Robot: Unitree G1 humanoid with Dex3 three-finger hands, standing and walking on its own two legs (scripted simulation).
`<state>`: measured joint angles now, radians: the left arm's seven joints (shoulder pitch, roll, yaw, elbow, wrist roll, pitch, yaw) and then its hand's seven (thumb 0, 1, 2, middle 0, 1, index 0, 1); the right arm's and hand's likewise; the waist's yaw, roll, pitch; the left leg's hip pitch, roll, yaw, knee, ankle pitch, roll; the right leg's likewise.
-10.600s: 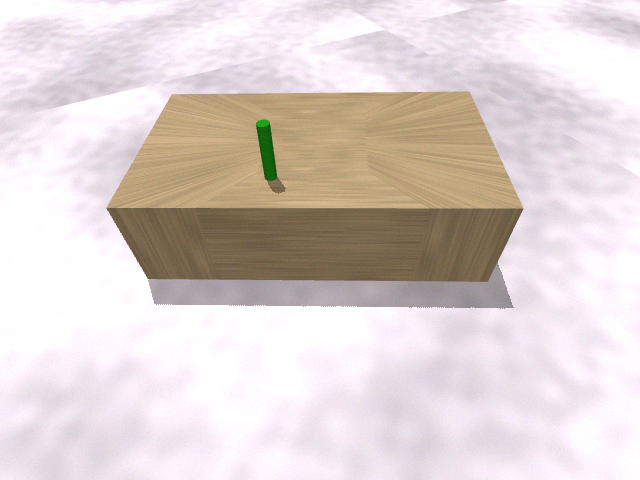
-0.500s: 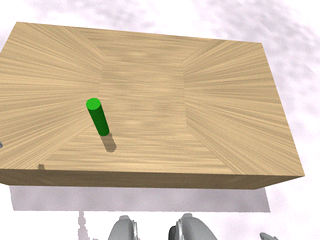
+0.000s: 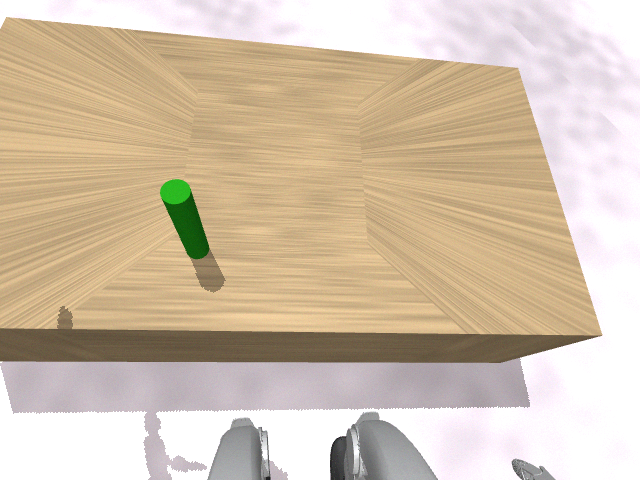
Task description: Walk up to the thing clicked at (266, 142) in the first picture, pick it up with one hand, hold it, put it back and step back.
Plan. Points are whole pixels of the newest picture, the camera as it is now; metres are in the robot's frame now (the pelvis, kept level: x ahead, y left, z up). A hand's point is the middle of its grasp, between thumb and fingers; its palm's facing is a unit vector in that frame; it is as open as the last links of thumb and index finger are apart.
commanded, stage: go down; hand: left
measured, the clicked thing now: (188, 224) +0.53 +0.19 -0.19
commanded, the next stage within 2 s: none
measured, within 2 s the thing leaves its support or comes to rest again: neither
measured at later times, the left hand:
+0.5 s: hand out of the picture +0.44 +0.39 +0.06, palm faces +0.20 -0.98 -0.03, open 17.1 cm
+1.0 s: hand out of the picture +0.45 +0.39 +0.07, palm faces +0.20 -0.98 -0.01, open 17.0 cm
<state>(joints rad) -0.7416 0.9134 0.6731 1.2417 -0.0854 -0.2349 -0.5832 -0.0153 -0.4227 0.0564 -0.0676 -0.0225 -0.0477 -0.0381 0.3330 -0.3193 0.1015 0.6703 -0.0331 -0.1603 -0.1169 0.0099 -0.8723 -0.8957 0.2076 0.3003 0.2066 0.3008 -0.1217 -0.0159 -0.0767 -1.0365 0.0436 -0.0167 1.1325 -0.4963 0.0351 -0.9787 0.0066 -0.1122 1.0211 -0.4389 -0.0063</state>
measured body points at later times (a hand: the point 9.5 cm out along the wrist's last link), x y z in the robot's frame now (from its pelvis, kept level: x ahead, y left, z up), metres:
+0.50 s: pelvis +0.01 +0.01 +0.00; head +0.16 +0.06 +0.42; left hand +0.42 +0.44 +0.07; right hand +0.06 -0.27 -0.09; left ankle +0.01 +0.09 -0.66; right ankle +0.02 -0.13 -0.66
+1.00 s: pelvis +0.00 +0.00 +0.00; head +0.16 +0.05 +0.41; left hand +0.43 +0.44 +0.08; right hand +0.05 -0.27 -0.09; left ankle +0.01 +0.09 -0.66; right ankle +0.02 -0.13 -0.66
